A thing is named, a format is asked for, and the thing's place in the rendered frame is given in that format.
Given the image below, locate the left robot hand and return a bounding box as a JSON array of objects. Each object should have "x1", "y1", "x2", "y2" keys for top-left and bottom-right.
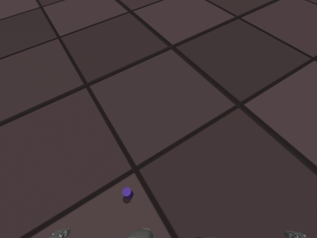
[{"x1": 48, "y1": 228, "x2": 71, "y2": 238}]

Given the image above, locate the tin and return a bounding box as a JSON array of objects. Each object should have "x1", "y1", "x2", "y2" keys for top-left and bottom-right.
[{"x1": 122, "y1": 187, "x2": 133, "y2": 199}]

